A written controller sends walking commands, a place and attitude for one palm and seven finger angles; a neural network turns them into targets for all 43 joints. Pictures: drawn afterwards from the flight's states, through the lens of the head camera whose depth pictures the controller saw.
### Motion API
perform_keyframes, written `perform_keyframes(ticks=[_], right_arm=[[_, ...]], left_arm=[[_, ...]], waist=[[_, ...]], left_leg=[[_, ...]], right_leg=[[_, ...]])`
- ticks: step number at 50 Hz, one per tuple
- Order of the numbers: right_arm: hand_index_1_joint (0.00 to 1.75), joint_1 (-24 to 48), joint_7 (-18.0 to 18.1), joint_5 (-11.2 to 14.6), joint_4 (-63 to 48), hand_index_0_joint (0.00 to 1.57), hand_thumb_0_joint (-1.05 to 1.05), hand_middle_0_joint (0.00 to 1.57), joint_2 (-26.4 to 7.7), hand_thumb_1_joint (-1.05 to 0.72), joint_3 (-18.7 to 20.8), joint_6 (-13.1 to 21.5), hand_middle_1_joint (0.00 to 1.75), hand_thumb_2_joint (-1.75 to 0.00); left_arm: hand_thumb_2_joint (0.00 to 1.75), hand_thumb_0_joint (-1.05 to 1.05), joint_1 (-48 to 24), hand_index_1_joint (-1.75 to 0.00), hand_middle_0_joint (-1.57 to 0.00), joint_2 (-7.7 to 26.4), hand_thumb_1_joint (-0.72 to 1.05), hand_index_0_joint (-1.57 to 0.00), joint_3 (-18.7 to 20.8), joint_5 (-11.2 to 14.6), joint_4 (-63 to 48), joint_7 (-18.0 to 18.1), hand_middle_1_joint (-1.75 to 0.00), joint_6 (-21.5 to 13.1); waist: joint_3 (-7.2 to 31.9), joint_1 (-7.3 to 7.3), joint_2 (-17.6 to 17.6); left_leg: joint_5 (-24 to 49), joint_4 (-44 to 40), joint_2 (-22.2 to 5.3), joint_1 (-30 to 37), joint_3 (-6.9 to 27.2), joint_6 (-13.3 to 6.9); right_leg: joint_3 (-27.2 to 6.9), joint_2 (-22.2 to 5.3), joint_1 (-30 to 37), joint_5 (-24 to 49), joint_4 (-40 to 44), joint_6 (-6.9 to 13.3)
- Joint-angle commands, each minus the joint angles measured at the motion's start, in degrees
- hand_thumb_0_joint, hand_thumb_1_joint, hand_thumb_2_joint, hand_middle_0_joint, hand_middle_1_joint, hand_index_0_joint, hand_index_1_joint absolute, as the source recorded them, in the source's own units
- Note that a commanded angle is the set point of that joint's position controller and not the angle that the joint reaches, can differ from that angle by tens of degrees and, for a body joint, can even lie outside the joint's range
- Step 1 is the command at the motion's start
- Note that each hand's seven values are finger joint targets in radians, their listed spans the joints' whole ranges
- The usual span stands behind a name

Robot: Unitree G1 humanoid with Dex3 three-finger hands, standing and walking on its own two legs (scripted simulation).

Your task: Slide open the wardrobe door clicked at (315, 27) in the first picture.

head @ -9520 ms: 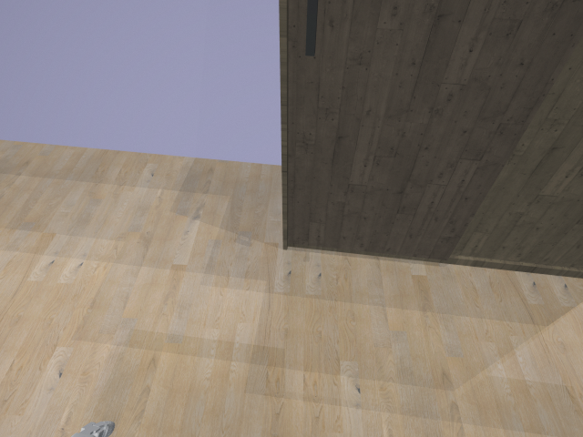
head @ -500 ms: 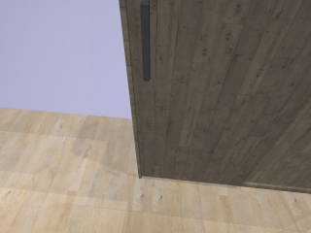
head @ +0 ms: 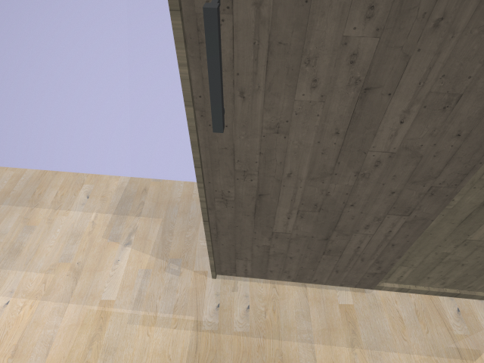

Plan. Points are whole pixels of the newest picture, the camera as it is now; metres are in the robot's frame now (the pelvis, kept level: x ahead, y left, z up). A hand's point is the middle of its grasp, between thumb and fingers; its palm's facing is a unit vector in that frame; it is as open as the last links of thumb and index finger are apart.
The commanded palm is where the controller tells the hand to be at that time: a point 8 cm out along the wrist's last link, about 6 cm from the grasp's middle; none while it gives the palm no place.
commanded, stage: look again from close up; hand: left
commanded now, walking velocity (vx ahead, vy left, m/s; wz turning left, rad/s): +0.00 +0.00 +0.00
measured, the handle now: (217, 71) +0.55 +0.08 +0.21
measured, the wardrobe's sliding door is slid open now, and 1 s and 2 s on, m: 0.00 0.00 0.00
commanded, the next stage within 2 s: shuffle to correct the standing spot in 0.42 s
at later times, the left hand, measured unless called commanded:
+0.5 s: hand out of the picture +0.01 +0.16 -0.17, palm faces +0.02 -0.98 -0.19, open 7.4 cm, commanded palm none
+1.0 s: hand out of the picture +0.03 +0.13 -0.18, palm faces +0.06 -0.99 -0.14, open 7.4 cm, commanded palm none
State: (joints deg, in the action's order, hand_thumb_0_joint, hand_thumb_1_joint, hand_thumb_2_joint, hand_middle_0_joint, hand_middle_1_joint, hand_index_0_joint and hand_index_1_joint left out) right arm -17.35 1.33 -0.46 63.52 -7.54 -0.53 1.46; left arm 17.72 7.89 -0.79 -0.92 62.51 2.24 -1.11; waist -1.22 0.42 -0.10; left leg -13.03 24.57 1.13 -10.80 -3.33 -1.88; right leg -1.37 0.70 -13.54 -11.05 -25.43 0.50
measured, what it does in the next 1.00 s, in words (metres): shifts its weight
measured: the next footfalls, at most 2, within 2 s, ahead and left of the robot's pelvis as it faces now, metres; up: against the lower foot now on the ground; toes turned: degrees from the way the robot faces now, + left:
none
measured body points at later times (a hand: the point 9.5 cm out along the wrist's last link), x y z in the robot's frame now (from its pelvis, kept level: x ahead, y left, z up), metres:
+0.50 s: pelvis +0.01 -0.01 +0.00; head +0.02 -0.01 +0.45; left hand +0.01 +0.21 -0.16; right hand +0.01 -0.22 -0.16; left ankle +0.00 +0.10 -0.74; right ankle +0.03 -0.11 -0.74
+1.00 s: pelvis +0.07 -0.02 -0.01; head +0.10 +0.00 +0.44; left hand +0.03 +0.18 -0.17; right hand +0.07 -0.23 -0.16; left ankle +0.00 +0.09 -0.74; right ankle +0.03 -0.11 -0.74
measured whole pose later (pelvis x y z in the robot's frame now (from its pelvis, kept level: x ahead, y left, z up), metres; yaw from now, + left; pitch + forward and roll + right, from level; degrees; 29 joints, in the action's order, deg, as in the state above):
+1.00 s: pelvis +0.07 -0.02 -0.01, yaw +0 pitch +1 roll +0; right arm -16.9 3.1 -0.3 64.0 -6.4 0.2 1.8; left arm 20.9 6.3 0.2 -0.8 63.6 2.5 -1.2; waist -2.1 -0.4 1.6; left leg -20.5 29.4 -1.3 -8.4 -3.2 0.0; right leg -0.1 2.8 -11.1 -18.4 -30.2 2.2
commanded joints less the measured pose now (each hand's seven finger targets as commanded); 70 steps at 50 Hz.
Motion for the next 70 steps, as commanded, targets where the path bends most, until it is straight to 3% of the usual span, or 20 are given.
perform_keyframes(ticks=[1,26,30,32,37,39,41,43,44,47,50,53,61,62,63,64,65,67,69,70], right_arm=[[0.30,-4.02,0.57,-0.10,-1.37,0.20,0.00,0.20,-5.55,-0.90,1.20,0.61,0.30,-0.90],[0.30,-3.04,0.65,-0.19,-0.63,0.20,0.00,0.20,-6.35,-0.90,1.16,0.71,0.30,-0.90],[0.30,-4.07,0.35,-0.66,-0.32,0.20,0.00,0.20,-6.25,-0.90,1.63,-0.04,0.30,-0.90],[0.30,-3.97,0.23,-0.84,-0.71,0.20,0.00,0.20,-6.71,-0.90,2.02,-0.16,0.30,-0.90],[0.30,-3.90,0.29,-0.72,-1.70,0.20,0.00,0.20,-6.08,-0.90,2.36,0.52,0.30,-0.90],[0.30,-4.36,0.46,-0.58,-1.86,0.20,0.00,0.20,-4.63,-0.90,2.18,0.93,0.30,-0.90],[0.30,-4.43,0.68,-0.51,-2.08,0.20,0.00,0.20,-2.81,-0.90,1.45,1.27,0.30,-0.90],[0.30,-4.19,1.13,-0.17,-1.58,0.20,0.00,0.20,-1.75,-0.90,0.94,0.97,0.30,-0.90],[0.30,-5.22,1.33,0.10,-0.78,0.20,0.00,0.20,-1.18,-0.90,0.96,0.78,0.30,-0.90],[0.30,-7.32,2.47,0.14,-0.05,0.20,0.00,0.20,-5.21,-0.90,1.95,1.08,0.30,-0.90],[0.30,-6.06,2.72,0.36,-1.38,0.20,0.00,0.20,-4.87,-0.90,2.42,0.38,0.30,-0.90],[0.30,-4.70,2.60,0.03,-2.21,0.20,0.00,0.20,-5.45,-0.90,3.12,-0.05,0.30,-0.90],[0.30,-2.25,2.03,-0.22,-3.66,0.20,0.00,0.20,-5.50,-0.90,3.11,-0.04,0.30,-0.90],[0.30,4.49,1.25,0.92,-8.55,0.20,0.00,0.20,-10.75,-0.90,4.33,-0.32,0.30,-0.90],[0.30,2.41,0.43,0.35,-11.28,0.20,0.00,0.20,-6.38,-0.90,3.62,-0.32,0.30,-0.90],[0.30,4.57,0.09,0.34,-11.49,0.20,0.00,0.20,-4.73,-0.90,3.13,-0.51,0.30,-0.90],[0.30,4.70,-0.02,0.42,-12.42,0.20,0.00,0.20,-5.34,-0.90,3.03,-0.58,0.30,-0.90],[0.30,0.85,-0.15,0.16,-10.99,0.20,0.00,0.20,-7.27,-0.90,3.39,-0.58,0.30,-0.90],[0.30,2.12,-0.22,-0.68,-11.39,0.20,0.00,0.20,-10.18,-0.90,3.38,0.19,0.30,-0.90],[0.30,3.26,-0.11,-0.74,-11.69,0.20,0.00,0.20,-11.07,-0.90,3.09,0.27,0.30,-0.90]], left_arm=[[0.90,0.00,3.64,-0.30,-0.20,5.15,0.90,-0.20,1.19,0.22,-1.91,0.00,-0.30,-0.73],[0.90,0.00,3.00,-0.30,-0.20,6.19,0.90,-0.20,1.31,0.26,-1.60,-0.11,-0.30,-0.92],[0.90,0.00,4.08,-0.30,-0.20,5.14,0.90,-0.20,1.80,-0.17,-1.61,-0.67,-0.30,-0.05],[0.90,0.00,4.59,-0.30,-0.20,4.76,0.90,-0.20,2.11,-0.42,-1.96,-1.06,-0.30,0.06],[0.90,0.00,7.83,-0.30,-0.20,4.27,0.90,-0.20,2.59,-0.47,-1.76,-1.50,-0.30,-0.71],[0.90,0.00,9.52,-0.30,-0.20,4.73,0.90,-0.20,2.94,-0.46,-1.22,-1.40,-0.30,-1.13],[0.90,0.00,11.94,-0.30,-0.20,5.93,0.90,-0.20,3.40,-0.21,-0.12,-0.82,-0.30,-1.50],[0.90,0.00,10.84,-0.30,-0.20,5.38,0.90,-0.20,3.14,0.13,-0.06,-0.08,-0.30,-1.59],[0.90,0.00,9.45,-0.30,-0.20,5.01,0.90,-0.20,2.83,0.18,-0.17,0.26,-0.30,-1.49],[0.90,0.00,7.75,-0.30,-0.20,6.19,0.90,-0.20,2.87,0.42,-1.63,0.79,-0.30,-1.39],[0.90,0.00,6.45,-0.30,-0.20,6.19,0.90,-0.20,3.00,0.22,-2.40,1.16,-0.30,-0.62],[0.90,0.00,5.12,-0.30,-0.20,5.36,0.90,-0.20,3.12,0.01,-3.29,1.04,-0.30,-0.04],[0.90,0.00,2.75,-0.30,-0.20,6.56,0.90,-0.20,3.04,0.01,-4.76,0.64,-0.30,-0.04],[0.90,0.00,7.04,-0.30,-0.20,10.47,0.90,-0.20,3.78,-0.17,-3.20,2.78,-0.30,-0.64],[0.90,0.00,5.68,-0.30,-0.20,11.54,0.90,-0.20,4.04,-0.38,-6.59,2.51,-0.30,-1.21],[0.90,0.00,3.82,-0.30,-0.20,11.25,0.90,-0.20,3.68,-0.30,-6.43,2.18,-0.30,-2.03],[0.90,0.00,1.95,-0.30,-0.20,10.70,0.90,-0.20,3.22,-0.47,-8.10,1.93,-0.30,-1.93],[0.90,0.00,-4.23,-0.30,-0.20,12.07,0.90,-0.20,2.89,0.16,-10.12,1.35,-0.30,-1.57],[0.90,0.00,-5.39,-0.30,-0.20,11.34,0.90,-0.20,2.66,0.05,-10.88,0.86,-0.30,-0.56],[0.90,0.00,-4.80,-0.30,-0.20,11.04,0.90,-0.20,2.40,0.05,-10.18,0.68,-0.30,-0.04]], waist=[[-1.99,-0.12,0.41],[-1.70,-0.34,0.52],[-4.61,-0.42,0.46],[-6.81,-0.60,-1.25],[-7.40,-1.26,0.93],[-6.12,-1.48,4.40],[-2.91,-1.65,9.56],[-1.89,-0.81,6.80],[-2.00,0.22,4.33],[1.71,0.19,-3.43],[2.46,0.05,-3.51],[2.76,0.06,-2.14],[4.81,-0.32,0.63],[6.97,-2.35,2.54],[7.76,-1.14,7.73],[9.61,-1.65,8.14],[8.82,-0.81,5.72],[5.82,2.54,0.79],[-0.04,0.48,-8.44],[-2.19,-0.35,-8.43]], left_leg=[[2.37,-6.04,-6.54,-1.78,6.43,0.07],[4.17,-6.10,-6.60,0.10,5.93,0.18],[-13.23,-7.55,-7.58,-2.19,7.43,-0.77],[-18.51,-9.12,-8.89,-4.03,9.25,-1.66],[-14.87,-4.83,-8.51,-5.69,8.32,-2.33],[-8.67,1.32,-6.27,-6.86,4.71,-1.62],[-4.62,10.09,-2.56,-10.03,-0.62,0.35],[-6.97,8.37,-3.63,-8.36,0.63,1.53],[-0.98,3.98,-4.32,-4.87,0.94,1.68],[34.90,3.98,-7.83,6.04,2.20,0.79],[41.22,5.23,-8.51,7.68,2.26,0.50],[40.20,4.75,-9.15,8.62,2.51,-0.10],[25.99,2.41,-8.08,5.11,3.06,0.02],[24.46,16.06,-8.48,3.05,-1.01,2.04],[-2.88,16.94,-3.67,-8.23,1.19,1.02],[-12.07,16.30,-3.45,-11.42,2.38,0.61],[-12.42,13.53,-3.55,-9.20,3.28,0.60],[0.57,3.46,-3.67,0.46,3.81,0.42],[11.20,-0.38,-9.09,-2.28,8.97,-1.98],[10.51,-2.44,-10.07,-4.39,10.81,-2.99]], right_leg=[[-5.67,-5.36,0.83,3.68,4.27,1.77],[-5.61,-5.61,2.01,4.95,5.05,2.10],[-5.08,-4.10,-2.08,-12.48,3.72,2.54],[-4.39,-3.17,-4.10,-14.94,1.84,2.82],[-6.46,-3.94,-3.05,-12.33,1.44,4.09],[-9.40,-5.79,0.63,-7.69,3.13,5.29],[-14.45,-10.19,7.70,10.12,4.46,7.03],[-13.29,-12.06,9.04,30.62,1.84,8.40],[-10.23,-10.80,7.76,38.13,-0.45,7.02],[-4.19,-5.82,5.18,37.74,-4.77,2.72],[-3.07,-6.04,3.31,34.53,-5.55,1.54],[-2.28,-5.77,1.30,28.97,-6.29,1.02],[-4.11,-7.12,5.00,29.52,-4.45,1.85],[-5.51,-9.26,4.67,48.46,-1.49,-1.19],[-11.74,-12.91,13.84,56.64,-4.89,3.17],[-13.19,-15.89,16.60,56.20,-4.55,6.75],[-11.88,-14.98,13.00,47.36,-3.90,8.23],[-7.43,-10.02,2.52,24.57,-4.32,5.78],[-3.02,-4.09,-1.00,3.77,-4.20,2.52],[-1.49,-2.45,-0.43,-2.59,-4.46,1.65]])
